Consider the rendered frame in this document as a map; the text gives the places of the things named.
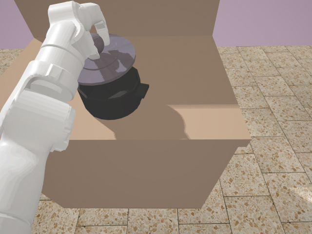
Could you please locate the knob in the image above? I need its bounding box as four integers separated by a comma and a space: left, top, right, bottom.
90, 33, 104, 54

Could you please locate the table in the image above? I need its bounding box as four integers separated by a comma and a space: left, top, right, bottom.
0, 0, 252, 209

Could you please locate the robot left forearm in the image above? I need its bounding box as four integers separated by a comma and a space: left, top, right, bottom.
0, 1, 93, 138

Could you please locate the left robot upper arm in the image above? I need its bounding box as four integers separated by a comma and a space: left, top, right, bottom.
0, 88, 76, 234

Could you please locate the lid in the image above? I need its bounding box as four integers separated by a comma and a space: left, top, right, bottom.
78, 34, 136, 86

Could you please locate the robot left hand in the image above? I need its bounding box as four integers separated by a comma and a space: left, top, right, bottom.
81, 3, 110, 59

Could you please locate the pot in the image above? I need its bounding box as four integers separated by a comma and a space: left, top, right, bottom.
77, 67, 149, 120

